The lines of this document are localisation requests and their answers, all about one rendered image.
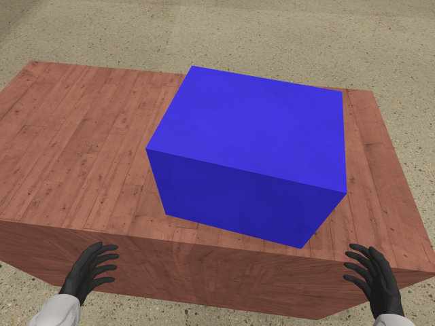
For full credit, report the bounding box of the left robot forearm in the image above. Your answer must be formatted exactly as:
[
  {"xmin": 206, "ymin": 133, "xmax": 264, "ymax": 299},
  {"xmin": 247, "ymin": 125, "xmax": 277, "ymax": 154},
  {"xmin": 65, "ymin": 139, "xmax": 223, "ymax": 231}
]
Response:
[{"xmin": 27, "ymin": 294, "xmax": 81, "ymax": 326}]

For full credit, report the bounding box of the robot right hand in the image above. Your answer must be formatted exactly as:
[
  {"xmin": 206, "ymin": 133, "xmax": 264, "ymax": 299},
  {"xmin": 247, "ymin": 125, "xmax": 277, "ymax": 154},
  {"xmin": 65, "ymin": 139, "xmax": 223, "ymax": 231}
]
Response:
[{"xmin": 343, "ymin": 243, "xmax": 405, "ymax": 320}]

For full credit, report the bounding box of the carton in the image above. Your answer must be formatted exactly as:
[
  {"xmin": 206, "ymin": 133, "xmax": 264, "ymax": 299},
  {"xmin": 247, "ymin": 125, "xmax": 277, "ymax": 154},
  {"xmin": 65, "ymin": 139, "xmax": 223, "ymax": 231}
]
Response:
[{"xmin": 145, "ymin": 66, "xmax": 347, "ymax": 249}]

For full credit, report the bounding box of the robot left hand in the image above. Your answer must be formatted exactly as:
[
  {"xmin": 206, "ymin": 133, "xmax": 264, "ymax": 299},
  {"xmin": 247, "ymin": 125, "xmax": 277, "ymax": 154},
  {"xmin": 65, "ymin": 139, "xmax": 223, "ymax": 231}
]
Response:
[{"xmin": 58, "ymin": 241, "xmax": 119, "ymax": 307}]

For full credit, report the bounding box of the pedestal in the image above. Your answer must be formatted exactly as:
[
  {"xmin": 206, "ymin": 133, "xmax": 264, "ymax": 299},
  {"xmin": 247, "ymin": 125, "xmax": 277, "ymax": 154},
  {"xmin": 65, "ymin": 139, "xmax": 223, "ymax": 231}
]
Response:
[{"xmin": 0, "ymin": 60, "xmax": 435, "ymax": 320}]

